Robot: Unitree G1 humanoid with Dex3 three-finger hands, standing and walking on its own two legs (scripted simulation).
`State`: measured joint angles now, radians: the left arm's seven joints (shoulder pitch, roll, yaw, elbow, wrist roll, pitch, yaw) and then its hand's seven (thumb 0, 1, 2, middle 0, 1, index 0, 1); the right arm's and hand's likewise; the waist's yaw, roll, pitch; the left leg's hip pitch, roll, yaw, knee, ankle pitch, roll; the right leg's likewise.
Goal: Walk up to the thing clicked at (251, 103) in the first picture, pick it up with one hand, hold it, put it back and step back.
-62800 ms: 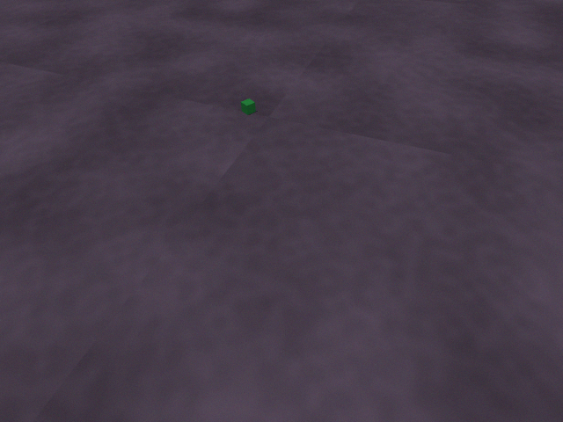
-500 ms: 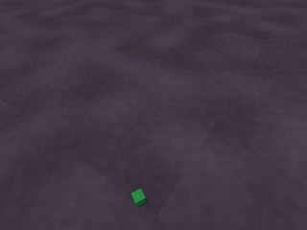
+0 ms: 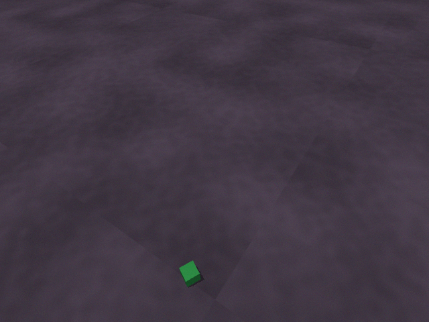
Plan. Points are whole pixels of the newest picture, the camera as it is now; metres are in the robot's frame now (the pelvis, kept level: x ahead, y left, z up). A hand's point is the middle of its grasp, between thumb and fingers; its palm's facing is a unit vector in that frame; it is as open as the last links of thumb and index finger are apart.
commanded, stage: stand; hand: left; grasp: from above
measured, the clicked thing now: (190, 273) +0.51 +0.16 -0.75
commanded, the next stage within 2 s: step back in 1.24 s
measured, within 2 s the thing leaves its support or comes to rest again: neither
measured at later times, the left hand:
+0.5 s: hand out of the picture +0.09 +0.24 -0.15, palm faces +0.02 -0.94 -0.34, open 7.4 cm
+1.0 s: hand out of the picture +0.09 +0.24 -0.15, palm faces +0.00 -0.94 -0.35, open 7.4 cm
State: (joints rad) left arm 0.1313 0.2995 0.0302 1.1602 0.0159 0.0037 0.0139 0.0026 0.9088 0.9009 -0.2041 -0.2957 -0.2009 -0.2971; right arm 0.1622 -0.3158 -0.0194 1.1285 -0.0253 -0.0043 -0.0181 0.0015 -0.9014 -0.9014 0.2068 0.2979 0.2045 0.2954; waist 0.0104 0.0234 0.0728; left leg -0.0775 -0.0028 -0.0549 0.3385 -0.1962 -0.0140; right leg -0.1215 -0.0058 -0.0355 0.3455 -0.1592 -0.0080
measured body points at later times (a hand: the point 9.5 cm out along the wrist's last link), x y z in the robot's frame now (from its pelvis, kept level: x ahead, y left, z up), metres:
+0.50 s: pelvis +0.01 +0.00 +0.00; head +0.02 -0.01 +0.45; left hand +0.09 +0.29 -0.13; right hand +0.08 -0.29 -0.14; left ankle +0.00 +0.13 -0.75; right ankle +0.02 -0.11 -0.75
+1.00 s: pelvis +0.01 -0.01 +0.00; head +0.02 -0.02 +0.45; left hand +0.09 +0.29 -0.13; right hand +0.08 -0.30 -0.14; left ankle +0.00 +0.13 -0.75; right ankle +0.02 -0.11 -0.75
